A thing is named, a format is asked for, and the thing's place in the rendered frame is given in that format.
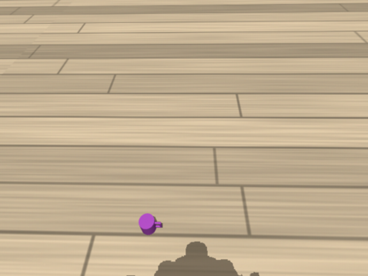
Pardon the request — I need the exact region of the mug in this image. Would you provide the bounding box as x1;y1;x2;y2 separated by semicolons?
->
139;213;162;235

